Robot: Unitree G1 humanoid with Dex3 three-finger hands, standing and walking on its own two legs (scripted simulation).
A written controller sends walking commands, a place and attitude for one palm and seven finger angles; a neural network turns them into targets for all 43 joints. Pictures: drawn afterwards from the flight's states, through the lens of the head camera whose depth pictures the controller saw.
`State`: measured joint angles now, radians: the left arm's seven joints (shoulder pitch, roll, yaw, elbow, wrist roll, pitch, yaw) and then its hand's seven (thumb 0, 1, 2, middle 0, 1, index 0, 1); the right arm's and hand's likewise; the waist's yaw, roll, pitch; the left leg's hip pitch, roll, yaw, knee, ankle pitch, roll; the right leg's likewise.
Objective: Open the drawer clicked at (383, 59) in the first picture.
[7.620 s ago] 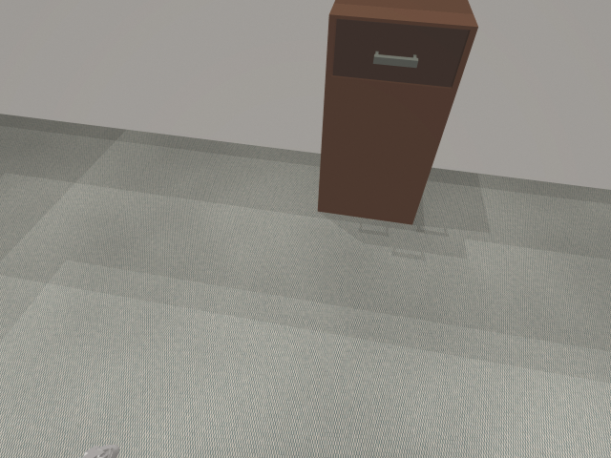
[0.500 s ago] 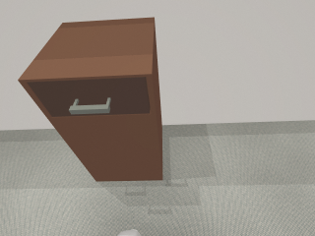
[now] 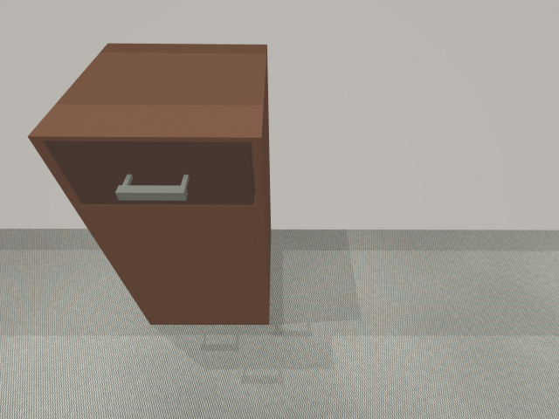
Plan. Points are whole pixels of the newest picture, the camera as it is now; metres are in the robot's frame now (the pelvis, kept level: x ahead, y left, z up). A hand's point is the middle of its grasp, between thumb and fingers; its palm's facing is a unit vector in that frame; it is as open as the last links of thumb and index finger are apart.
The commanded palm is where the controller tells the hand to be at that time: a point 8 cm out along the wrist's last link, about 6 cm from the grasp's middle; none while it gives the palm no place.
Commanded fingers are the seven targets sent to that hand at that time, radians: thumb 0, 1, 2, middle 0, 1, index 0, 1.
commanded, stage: come to a stop and stand still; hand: left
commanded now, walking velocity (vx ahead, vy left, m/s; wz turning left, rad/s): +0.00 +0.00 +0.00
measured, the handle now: (154, 185) +0.55 +0.30 -0.01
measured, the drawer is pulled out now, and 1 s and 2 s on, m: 0.00 0.00 0.00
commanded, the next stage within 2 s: look again from close up in 0.24 s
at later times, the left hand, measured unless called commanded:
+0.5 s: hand out of the picture -0.01 +0.19 -0.18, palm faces +0.02 -0.99 -0.17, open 7.4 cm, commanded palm none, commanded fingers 0.00 0.90 0.90 -0.20 -0.30 -0.20 -0.30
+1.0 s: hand out of the picture +0.07 +0.24 -0.15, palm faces -0.10 -0.93 -0.34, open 7.3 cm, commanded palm +0.12 +0.28 -0.06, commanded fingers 0.00 0.78 0.85 -0.21 -0.38 -0.21 -0.38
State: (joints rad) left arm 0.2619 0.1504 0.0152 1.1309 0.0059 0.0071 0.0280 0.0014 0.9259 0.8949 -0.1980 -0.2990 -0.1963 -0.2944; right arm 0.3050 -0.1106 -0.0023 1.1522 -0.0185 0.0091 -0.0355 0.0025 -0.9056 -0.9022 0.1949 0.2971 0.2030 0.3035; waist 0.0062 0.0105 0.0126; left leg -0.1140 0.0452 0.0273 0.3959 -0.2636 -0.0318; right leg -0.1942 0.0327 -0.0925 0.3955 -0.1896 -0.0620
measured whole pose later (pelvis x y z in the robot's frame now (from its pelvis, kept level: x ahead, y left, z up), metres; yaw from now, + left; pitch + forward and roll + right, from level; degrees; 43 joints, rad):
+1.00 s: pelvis +0.02 +0.06 -0.01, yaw -2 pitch +0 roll +1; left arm 0.42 0.19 -0.05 0.61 0.15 0.09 0.10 0.02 0.92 0.89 -0.20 -0.30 -0.20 -0.30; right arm 0.37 -0.16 0.02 1.00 0.01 -0.13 -0.06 0.02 -0.93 -0.90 0.20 0.30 0.21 0.30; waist 0.03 -0.01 0.02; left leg -0.13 -0.04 0.09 0.46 -0.34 0.05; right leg -0.27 -0.05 -0.02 0.57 -0.29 -0.01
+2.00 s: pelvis +0.01 +0.03 -0.02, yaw +0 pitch +5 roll +1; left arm 0.16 0.39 -0.04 0.01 0.99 0.03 0.30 0.00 -0.16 0.44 -0.30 -0.98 -0.29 -0.98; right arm 0.15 -0.27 -0.06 0.64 -0.02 0.07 -0.02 0.01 -0.90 -0.90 0.19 0.30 0.20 0.30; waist 0.07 0.06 -0.04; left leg -0.31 -0.01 0.05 0.58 -0.36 0.01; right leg -0.42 0.01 -0.04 0.63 -0.30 -0.05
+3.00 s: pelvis +0.00 +0.04 +0.00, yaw +1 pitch +1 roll +0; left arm -0.14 0.47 -0.07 0.09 0.93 0.05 0.05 0.00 -0.49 0.30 -0.32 -1.20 -0.32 -1.20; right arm 0.13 -0.25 0.00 0.64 0.02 0.11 -0.02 0.01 -0.90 -0.90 0.20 0.30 0.20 0.30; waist 0.09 0.08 -0.01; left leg -0.17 -0.03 0.03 0.42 -0.26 0.04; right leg -0.26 -0.01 -0.05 0.45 -0.20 -0.02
